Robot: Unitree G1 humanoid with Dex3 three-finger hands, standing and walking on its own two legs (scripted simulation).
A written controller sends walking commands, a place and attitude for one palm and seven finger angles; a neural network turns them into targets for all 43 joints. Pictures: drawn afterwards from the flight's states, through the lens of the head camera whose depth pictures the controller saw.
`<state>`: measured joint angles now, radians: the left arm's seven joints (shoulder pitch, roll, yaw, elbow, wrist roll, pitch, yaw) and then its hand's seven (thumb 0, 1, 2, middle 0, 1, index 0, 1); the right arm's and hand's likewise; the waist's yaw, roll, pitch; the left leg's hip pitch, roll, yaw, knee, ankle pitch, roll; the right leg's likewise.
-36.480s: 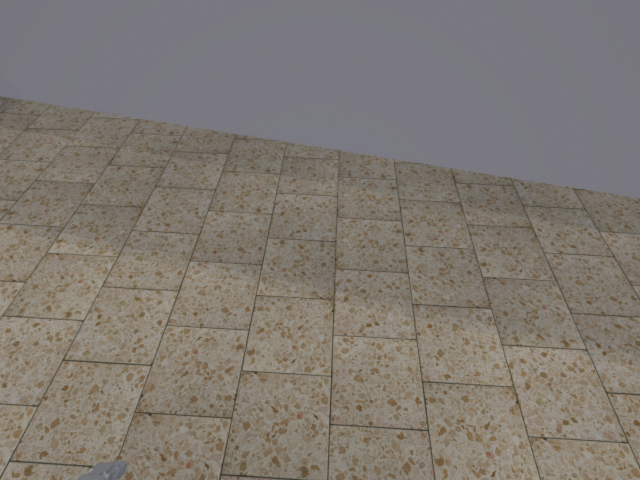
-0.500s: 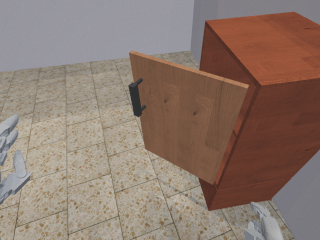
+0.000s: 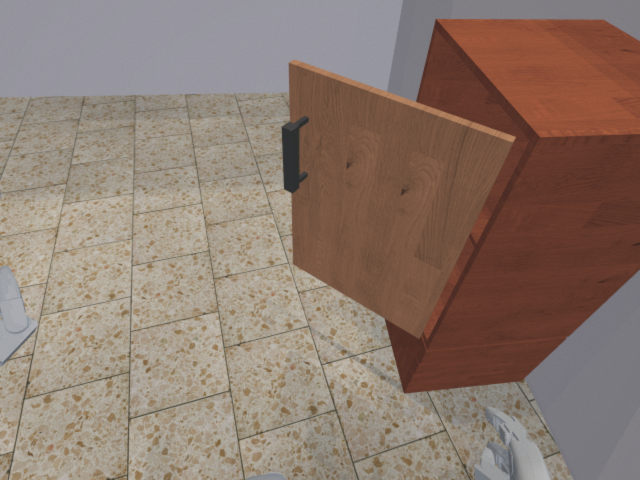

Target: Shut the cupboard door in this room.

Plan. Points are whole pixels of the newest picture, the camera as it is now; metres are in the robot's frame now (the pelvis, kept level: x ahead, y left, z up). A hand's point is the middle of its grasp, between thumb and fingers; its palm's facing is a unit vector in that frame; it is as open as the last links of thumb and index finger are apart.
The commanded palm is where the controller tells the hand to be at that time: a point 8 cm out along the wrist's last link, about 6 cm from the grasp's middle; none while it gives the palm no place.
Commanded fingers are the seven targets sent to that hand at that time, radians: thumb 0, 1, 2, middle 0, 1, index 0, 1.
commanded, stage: step back with the hand held close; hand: left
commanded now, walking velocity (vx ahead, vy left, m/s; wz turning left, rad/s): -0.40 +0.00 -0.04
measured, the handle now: (297, 154) +0.72 +0.10 +0.00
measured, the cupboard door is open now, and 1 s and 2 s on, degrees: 48 48 48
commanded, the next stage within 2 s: stop stepping back and stand still in 0.48 s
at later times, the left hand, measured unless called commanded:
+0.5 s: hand out of the picture +0.07 +0.29 +0.21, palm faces +0.52 -0.73 -0.44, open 7.4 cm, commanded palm +0.01 +0.31 +0.20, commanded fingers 0.00 0.90 0.90 -0.20 -0.30 -0.20 -0.30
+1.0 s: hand out of the picture -0.10 +0.32 +0.21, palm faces +0.48 -0.81 -0.33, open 7.4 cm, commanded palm -0.12 +0.35 +0.20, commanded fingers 0.00 0.90 0.90 -0.20 -0.30 -0.20 -0.30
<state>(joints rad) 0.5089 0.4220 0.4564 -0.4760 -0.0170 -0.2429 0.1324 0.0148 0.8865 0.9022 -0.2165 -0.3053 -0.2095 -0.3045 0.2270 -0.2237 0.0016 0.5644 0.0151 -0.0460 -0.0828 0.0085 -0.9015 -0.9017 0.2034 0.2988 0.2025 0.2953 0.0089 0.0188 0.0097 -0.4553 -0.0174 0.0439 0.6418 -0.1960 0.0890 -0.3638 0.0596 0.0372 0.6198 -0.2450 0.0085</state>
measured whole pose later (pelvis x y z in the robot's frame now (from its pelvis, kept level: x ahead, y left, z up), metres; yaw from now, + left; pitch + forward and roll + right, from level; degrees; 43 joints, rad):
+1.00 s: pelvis -0.29 +0.06 +0.01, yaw -5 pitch -2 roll -2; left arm 0.50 0.44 0.43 -0.59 -0.02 -0.21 0.17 0.01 0.88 0.90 -0.22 -0.31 -0.21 -0.31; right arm 0.31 -0.23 0.00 0.66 -0.01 -0.06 -0.08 0.01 -0.90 -0.90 0.20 0.30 0.20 0.30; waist 0.07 -0.07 -0.09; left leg -0.43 0.06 0.06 0.79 -0.42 0.00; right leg -0.34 -0.03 -0.04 0.64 -0.46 -0.05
